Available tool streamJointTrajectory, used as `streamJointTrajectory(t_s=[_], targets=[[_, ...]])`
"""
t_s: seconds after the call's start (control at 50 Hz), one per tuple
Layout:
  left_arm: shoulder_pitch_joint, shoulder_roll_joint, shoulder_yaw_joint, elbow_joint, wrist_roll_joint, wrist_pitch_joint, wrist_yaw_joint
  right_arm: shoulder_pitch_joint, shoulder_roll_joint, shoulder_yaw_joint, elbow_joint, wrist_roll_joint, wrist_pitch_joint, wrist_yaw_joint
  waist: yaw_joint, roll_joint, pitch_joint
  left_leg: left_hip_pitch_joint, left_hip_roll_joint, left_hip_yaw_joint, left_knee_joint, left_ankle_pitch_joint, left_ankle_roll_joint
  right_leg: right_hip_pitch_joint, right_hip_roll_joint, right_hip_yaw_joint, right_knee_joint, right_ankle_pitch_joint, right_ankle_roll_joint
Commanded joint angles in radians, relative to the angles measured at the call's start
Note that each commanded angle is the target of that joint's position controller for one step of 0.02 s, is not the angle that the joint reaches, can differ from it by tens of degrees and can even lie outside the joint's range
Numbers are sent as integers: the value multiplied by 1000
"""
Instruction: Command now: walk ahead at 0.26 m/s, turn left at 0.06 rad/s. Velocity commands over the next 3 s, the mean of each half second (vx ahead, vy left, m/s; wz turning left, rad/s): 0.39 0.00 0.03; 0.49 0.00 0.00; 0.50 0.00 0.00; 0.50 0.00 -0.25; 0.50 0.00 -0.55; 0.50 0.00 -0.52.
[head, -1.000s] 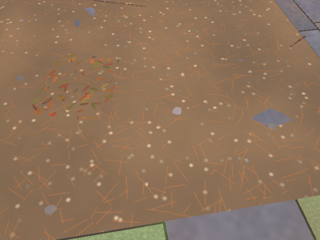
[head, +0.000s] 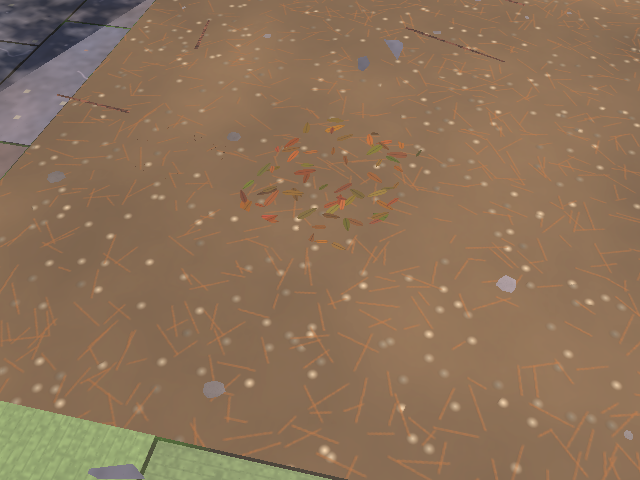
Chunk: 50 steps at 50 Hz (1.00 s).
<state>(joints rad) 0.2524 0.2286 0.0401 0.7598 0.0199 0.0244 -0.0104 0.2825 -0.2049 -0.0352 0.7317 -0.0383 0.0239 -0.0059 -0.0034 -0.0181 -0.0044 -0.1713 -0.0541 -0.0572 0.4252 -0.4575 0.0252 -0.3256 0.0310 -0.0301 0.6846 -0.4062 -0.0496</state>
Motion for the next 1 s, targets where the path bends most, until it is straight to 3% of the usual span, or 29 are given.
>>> streamJointTrajectory(t_s=[0.02, 0.06, 0.12, 0.14, 0.16, 0.18, 0.2, 0.22, 0.24, 0.26, 0.28, 0.3, 0.34, 0.46, 0.54, 0.56, 0.6, 0.62, 0.64, 0.66, 0.68, 0.7, 0.72, 0.74, 0.76, 0.8, 0.84, 0.92, 1.0], targets=[[-83, 130, 43, -93, 1, -33, -13, 36, -164, -48, -29, 2, -34, -11, -14, 142, 41, 133, 314, -369, -287, 17, 194, -250, -42, 40, 173, -22, 5], [-45, 110, 40, -74, -5, -31, -24, -30, -164, -50, -34, 12, -51, -4, 26, 144, 10, 68, 233, -235, -278, 90, 154, -119, -32, 9, 115, 17, 6], [8, 85, 37, -60, -7, -18, -26, -73, -175, -58, -25, 15, -50, 8, 65, 186, 49, -116, 191, -155, -241, 3, 144, 123, -10, -42, -99, 15, -11], [87, 72, 36, -28, -3, -17, -19, -87, -175, -61, -20, 19, -44, 8, 103, 150, 57, -200, 177, -131, -170, -55, 143, 256, 5, -79, -199, 88, -17], [186, 83, 43, 18, 2, -22, -5, -88, -157, -57, -17, 14, -41, 7, 136, 65, 43, -289, 140, -108, -54, -94, 132, 393, 39, -100, -246, 82, -10], [290, 125, 51, 43, 14, -38, 5, -96, -110, -43, -24, 7, -44, 8, 177, -87, 14, -412, 70, -26, 209, -82, 101, 523, -96, 101, -338, -67, -20], [306, 219, 59, 18, 24, -56, 7, -90, -37, -19, -63, 10, -52, 12, 144, -231, -10, -542, -7, 43, 494, -92, 63, 511, -356, 553, -524, -412, -79], [219, 255, 69, 5, 20, -53, 6, -76, -90, -27, -86, 10, -57, 16, 80, -216, 98, -634, 19, 1, 608, -39, 72, 317, -443, 768, -653, -587, -193], [129, 204, 56, -18, 7, -62, -2, -113, -144, -39, -86, 7, -63, 26, 36, -104, 181, -633, 81, -7, 654, 63, 65, 228, -428, 717, -658, -537, -212], [95, 165, 43, -20, -1, -77, -9, -114, -163, -45, -67, 8, -70, 39, 17, -34, 174, -600, 106, -8, 635, 133, 52, 205, -361, 585, -640, -393, -185], [85, 151, 38, -21, 2, -89, -7, -86, -155, -44, -46, 9, -73, 47, 5, -35, 140, -562, 119, 8, 611, 180, 40, 221, -300, 470, -634, -252, -154], [102, 139, 35, -8, 2, -103, -1, -83, -148, -42, -35, -2, -70, 55, 14, -47, 121, -553, 123, 30, 620, 235, 30, 241, -260, 386, -630, -114, -139], [162, 124, 29, 26, -4, -120, 0, -103, -123, -35, -36, -6, -62, 62, 19, -40, 96, -581, 126, 52, 627, 298, 19, 291, -226, 293, -616, 87, -136], [268, 101, 18, 85, -7, -125, 3, -306, -84, -12, -102, 2, -58, 61, 70, -52, 111, -614, 119, 119, 413, 393, -15, 347, -196, 149, -595, 443, -145], [293, 122, 21, 122, -7, -123, 11, -383, -85, -6, -133, 8, -59, 60, 81, -68, 124, -508, 93, 153, 224, 413, 18, 385, -221, 113, -576, 614, -135], [289, 125, 21, 130, -7, -121, 12, -379, -90, -6, -133, 8, -60, 57, 72, -68, 125, -466, 80, 161, 191, 402, 36, 398, -229, 102, -557, 684, -130], [261, 147, 23, 141, -6, -121, 17, -297, -105, -16, -109, 7, -64, 42, 22, -83, 83, -312, 27, 180, 144, 353, 77, 415, -234, 73, -441, 1008, -105], [250, 165, 27, 147, -2, -117, 20, -193, -127, -27, -77, 6, -67, 31, -27, -92, 25, -206, -5, 180, 129, 314, 98, 433, -232, 62, -309, 1155, -89], [233, 175, 30, 149, -3, -109, 23, -28, -149, -40, -21, 3, -76, 19, -99, -71, -66, -18, -22, 181, 62, 342, 123, 400, -209, 35, -114, 1165, -70], [234, 156, 24, 133, -8, -107, 24, 135, -199, -57, 20, -17, -85, 5, -159, -34, -175, 248, 103, 56, 68, 270, 159, 216, -178, 24, 135, 899, -61], [338, 21, -5, 97, -37, -106, 13, 203, -306, -81, 25, -43, -90, -2, -98, 207, -325, 550, 437, -437, 38, 137, 276, -141, -12, -11, 539, 168, -18], [326, 101, 16, 112, -19, -107, 14, 174, -273, -77, 27, 0, -82, 9, -98, 173, -349, 483, 478, -723, -143, 109, 311, -242, 46, 107, 678, -84, -31], [212, 121, 25, 83, -12, -106, 12, 53, -225, -65, 27, 16, -82, 10, -45, 103, -148, 314, 422, -524, -165, 71, 271, -298, -27, 121, 677, 33, -37], [154, 114, 18, 71, -10, -114, 6, -5, -156, -47, 23, 19, -89, 16, -33, 51, -58, 174, 381, -384, -195, 159, 249, -280, -62, 105, 616, 101, -39], [137, 98, 16, 73, -6, -110, 1, -23, -129, -38, 34, 17, -98, 17, -7, 50, -17, 91, 328, -282, -221, 239, 217, -246, -92, 97, 562, 127, -38], [170, 72, 10, 88, 14, -83, -13, -12, -101, -26, 62, 23, -114, 16, 35, 77, 2, -14, 272, -166, -263, 344, 190, -167, -119, 83, 499, 139, -21], [148, 58, 7, 82, 19, -69, -23, 30, -113, -29, 90, 27, -130, 18, 43, 69, 18, -25, 256, -116, -290, 423, 198, -195, -130, 62, 460, 159, -7], [-39, 60, 4, 27, 21, -60, -30, 105, -123, -28, 133, 30, -131, 21, 11, 61, 84, 19, 222, -41, -335, 484, 192, -343, -163, 19, 293, 307, 28], [-195, 39, -12, -16, 11, -66, -33, 172, -132, -25, 166, 33, -129, 19, -31, 65, 92, 78, 203, 14, -319, 604, 163, -319, -134, -25, 60, 431, 37]])
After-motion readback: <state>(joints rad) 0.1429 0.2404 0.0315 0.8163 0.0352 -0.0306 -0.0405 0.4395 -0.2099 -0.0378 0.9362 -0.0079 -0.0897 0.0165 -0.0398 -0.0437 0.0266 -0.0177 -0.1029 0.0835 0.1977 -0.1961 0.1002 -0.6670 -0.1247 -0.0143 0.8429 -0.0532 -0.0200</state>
